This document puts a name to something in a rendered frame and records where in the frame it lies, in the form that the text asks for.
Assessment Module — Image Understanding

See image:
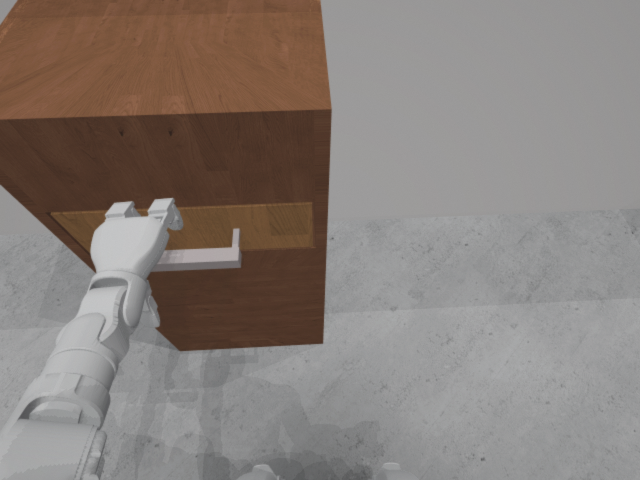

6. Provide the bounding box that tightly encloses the right robot shin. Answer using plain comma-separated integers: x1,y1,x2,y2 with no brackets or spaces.
377,463,401,474

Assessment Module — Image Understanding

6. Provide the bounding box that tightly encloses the left robot forearm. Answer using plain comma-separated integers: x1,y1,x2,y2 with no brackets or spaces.
0,270,147,446

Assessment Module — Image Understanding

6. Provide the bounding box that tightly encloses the drawer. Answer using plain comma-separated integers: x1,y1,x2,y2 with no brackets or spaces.
50,202,313,253

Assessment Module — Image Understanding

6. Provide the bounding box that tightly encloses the left robot shin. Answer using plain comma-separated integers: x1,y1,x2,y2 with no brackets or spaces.
252,465,274,473

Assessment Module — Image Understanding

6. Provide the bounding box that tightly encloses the left robot hand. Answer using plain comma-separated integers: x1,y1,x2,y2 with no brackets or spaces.
90,198,183,328

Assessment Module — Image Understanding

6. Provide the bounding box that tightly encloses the robot left upper arm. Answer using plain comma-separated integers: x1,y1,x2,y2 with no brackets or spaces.
0,419,107,480

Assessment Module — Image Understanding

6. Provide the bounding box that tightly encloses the cabinet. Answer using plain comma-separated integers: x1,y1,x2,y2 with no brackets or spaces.
0,0,332,351

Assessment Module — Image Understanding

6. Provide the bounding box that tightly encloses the robot shin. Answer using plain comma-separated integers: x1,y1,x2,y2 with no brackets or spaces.
377,463,401,474
252,465,274,473

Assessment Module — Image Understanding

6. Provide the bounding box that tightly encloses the handle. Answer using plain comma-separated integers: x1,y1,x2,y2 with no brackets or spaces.
151,228,242,272

